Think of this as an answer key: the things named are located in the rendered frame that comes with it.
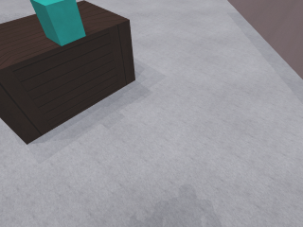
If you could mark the pedestal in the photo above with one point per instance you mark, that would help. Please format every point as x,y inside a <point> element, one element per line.
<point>43,84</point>

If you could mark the carton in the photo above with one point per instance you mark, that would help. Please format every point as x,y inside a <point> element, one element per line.
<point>60,20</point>

